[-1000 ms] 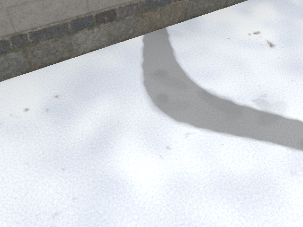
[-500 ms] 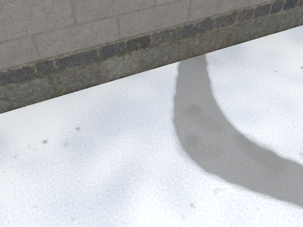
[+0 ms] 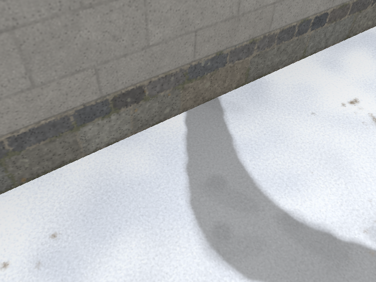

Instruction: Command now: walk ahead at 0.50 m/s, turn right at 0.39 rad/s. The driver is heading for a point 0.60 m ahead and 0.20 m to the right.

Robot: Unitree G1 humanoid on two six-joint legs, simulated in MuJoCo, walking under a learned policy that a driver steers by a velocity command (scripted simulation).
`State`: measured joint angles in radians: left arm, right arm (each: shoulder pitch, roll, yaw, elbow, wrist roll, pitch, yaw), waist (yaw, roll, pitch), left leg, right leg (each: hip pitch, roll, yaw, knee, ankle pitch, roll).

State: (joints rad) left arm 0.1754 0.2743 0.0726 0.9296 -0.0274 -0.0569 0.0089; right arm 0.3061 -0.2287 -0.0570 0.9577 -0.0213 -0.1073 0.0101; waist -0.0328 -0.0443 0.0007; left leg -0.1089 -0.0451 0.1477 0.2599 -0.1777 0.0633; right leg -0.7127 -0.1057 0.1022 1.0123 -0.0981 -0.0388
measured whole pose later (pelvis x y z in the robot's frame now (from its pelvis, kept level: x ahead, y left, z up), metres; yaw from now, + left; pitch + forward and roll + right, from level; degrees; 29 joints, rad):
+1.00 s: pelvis +0.52 -0.10 -0.01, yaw -28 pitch +2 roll +0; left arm 0.19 0.28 0.06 0.72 0.00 0.01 0.04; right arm 0.18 -0.24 -0.04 0.81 -0.02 -0.06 0.02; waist -0.02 -0.03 0.05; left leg -0.32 -0.03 0.03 0.41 -0.13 0.04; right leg -0.49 -0.03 0.07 0.83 -0.38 0.06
